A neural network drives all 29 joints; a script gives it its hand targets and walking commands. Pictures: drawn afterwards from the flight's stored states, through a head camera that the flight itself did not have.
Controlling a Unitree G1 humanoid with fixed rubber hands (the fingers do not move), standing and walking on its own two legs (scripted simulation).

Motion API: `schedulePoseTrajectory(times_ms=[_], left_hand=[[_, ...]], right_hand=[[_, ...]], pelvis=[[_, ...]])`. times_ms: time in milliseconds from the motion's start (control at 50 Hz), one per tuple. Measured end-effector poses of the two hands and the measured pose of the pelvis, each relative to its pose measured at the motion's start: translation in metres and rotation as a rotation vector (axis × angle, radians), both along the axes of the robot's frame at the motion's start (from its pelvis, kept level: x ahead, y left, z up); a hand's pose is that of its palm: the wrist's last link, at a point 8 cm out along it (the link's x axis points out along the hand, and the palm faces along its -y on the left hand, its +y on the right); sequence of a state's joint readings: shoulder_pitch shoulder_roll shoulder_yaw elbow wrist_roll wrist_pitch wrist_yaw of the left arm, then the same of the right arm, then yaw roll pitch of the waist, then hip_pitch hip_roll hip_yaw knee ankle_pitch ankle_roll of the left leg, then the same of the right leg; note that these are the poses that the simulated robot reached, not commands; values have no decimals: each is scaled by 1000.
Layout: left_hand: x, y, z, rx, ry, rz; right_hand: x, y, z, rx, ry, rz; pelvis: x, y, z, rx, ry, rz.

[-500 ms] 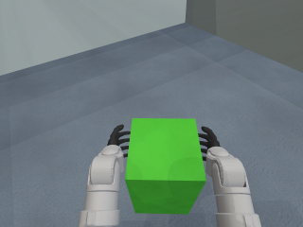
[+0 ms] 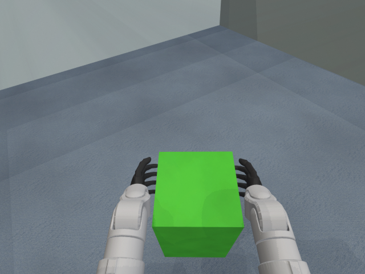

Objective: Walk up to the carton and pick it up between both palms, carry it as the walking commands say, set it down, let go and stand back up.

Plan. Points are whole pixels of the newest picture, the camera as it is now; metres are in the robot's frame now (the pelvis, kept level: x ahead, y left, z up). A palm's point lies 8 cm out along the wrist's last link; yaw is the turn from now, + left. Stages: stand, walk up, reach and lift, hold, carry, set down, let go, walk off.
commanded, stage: carry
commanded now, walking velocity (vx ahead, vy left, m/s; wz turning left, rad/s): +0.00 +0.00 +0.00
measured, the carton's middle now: (195, 209) +0.29 +0.00 -0.04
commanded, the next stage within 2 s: hold in 0.38 s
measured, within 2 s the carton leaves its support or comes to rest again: neither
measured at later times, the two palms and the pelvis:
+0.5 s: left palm (139, 196) +0.28 +0.13 +0.05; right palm (256, 194) +0.28 -0.13 +0.04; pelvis -0.01 +0.00 +0.01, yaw +0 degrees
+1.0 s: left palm (138, 182) +0.30 +0.12 +0.08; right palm (257, 182) +0.29 -0.13 +0.07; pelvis -0.01 +0.00 +0.01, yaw -1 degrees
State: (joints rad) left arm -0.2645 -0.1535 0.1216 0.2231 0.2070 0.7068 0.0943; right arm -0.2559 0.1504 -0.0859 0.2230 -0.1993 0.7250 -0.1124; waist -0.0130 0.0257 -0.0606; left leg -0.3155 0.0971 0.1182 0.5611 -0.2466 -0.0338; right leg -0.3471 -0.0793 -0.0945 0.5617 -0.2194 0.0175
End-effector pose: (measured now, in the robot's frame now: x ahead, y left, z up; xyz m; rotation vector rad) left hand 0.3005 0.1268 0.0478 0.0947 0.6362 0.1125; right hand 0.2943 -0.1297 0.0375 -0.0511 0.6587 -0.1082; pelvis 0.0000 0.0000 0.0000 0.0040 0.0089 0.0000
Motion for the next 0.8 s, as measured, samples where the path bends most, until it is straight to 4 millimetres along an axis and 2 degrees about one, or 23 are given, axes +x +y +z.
schedulePoseTrajectory(times_ms=[80, 400, 540, 660, 800], left_hand=[[0, 0, -8, 10, 12, -1], [-2, -2, -8, 8, -33, -5], [-18, -3, 2, -51, -8, -13], [-16, 3, 13, -48, -4, 17], [-12, 5, 26, -62, -13, 44]], right_hand=[[1, 0, -8, -8, 11, 12], [0, -2, -7, -11, -40, 7], [-14, -6, 11, -24, -16, 10], [-10, 2, 24, -2, -14, 1], [-5, 5, 35, 23, -20, -18]], pelvis=[[1, -1, 0, -1, 1, 2], [-2, -3, 0, -3, -14, 3], [-9, -2, 8, -8, -118, -6], [-20, 0, 7, -8, -155, -40], [-21, 2, 6, -14, -181, -19]])
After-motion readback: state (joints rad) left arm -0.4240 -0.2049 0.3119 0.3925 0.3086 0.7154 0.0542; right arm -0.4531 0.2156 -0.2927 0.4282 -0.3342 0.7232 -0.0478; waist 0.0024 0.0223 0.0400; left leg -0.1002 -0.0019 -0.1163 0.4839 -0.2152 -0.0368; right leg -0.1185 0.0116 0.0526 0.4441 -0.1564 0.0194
